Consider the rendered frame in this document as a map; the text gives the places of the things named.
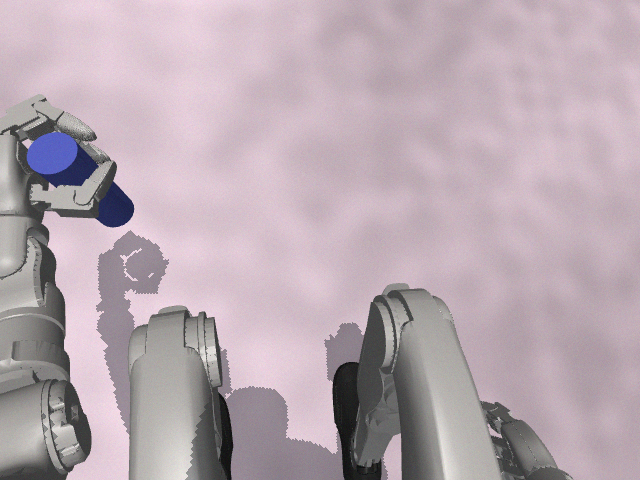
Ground can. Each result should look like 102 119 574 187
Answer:
27 132 134 227

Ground left robot hand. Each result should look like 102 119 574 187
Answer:
0 94 117 223

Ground right robot hand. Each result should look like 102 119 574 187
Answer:
480 401 559 480

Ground left robot arm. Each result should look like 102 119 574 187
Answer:
0 214 91 480

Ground right robot foot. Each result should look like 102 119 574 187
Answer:
333 362 382 480

